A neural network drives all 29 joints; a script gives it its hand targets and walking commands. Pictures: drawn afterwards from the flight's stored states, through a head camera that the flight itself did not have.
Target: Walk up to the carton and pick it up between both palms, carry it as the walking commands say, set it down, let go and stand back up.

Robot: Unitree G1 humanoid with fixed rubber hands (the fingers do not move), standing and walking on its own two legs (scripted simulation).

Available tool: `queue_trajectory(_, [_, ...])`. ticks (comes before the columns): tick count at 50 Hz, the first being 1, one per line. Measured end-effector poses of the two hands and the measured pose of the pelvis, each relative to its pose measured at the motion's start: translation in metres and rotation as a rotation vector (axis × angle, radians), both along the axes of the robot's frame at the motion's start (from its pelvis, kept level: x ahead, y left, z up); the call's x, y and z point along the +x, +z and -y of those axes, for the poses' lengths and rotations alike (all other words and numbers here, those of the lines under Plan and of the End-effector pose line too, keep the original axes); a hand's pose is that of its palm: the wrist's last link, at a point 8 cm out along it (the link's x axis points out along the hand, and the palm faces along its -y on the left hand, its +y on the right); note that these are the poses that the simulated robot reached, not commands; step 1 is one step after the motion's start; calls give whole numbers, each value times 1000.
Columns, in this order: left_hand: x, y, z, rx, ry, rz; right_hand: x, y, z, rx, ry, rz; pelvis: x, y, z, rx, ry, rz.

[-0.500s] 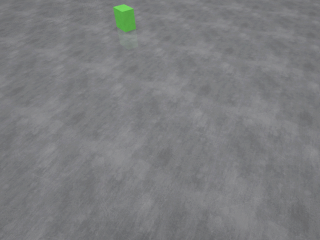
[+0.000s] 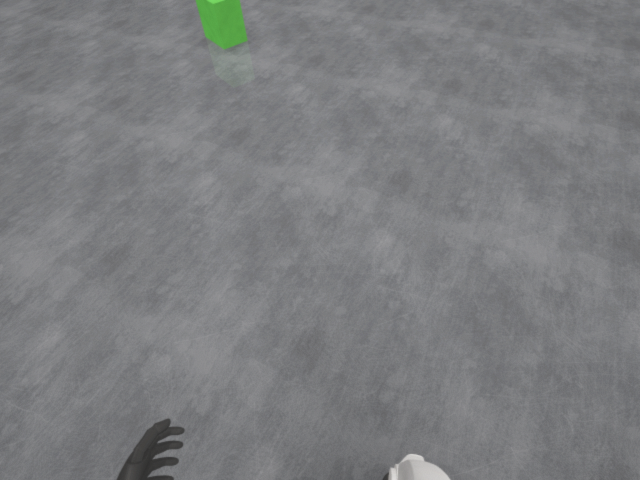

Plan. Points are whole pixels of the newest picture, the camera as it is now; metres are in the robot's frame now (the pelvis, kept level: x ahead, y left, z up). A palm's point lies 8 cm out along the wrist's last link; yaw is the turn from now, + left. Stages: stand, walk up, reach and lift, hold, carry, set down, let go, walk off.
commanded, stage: walk up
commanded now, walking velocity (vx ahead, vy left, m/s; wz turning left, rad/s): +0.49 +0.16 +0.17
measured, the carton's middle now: (221, 17) +3.09 +0.56 -0.60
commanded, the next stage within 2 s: none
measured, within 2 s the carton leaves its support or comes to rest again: neither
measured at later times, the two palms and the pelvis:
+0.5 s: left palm (100, 471) +0.20 +0.32 -0.11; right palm (438, 319) +0.37 -0.18 -0.09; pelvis +0.23 +0.05 +0.02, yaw +1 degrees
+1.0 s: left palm (170, 255) +0.53 +0.27 -0.07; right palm (437, 259) +0.51 -0.22 -0.12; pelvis +0.49 +0.02 +0.03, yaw +2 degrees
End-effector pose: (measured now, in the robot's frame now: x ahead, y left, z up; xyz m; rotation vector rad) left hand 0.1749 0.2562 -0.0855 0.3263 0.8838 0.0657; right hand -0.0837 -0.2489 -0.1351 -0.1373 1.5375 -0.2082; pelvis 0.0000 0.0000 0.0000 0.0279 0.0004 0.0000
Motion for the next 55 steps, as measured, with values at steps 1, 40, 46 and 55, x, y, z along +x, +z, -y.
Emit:
queue_trajectory(1, [0,-1,1,11,16,-16,18,-2,5,3,17,15,8,1,3,-7,1,4])
queue_trajectory(40, [401,21,-7,-76,-13,4,383,21,-48,33,-27,8,388,24,-35,30,38,-27])
queue_trajectory(46, [407,10,-1,-25,87,-105,485,8,-32,71,41,67,452,24,-19,17,36,-26])
queue_trajectory(55, [312,18,-22,3,376,-441,710,23,-42,116,217,319,539,41,-23,13,48,-5])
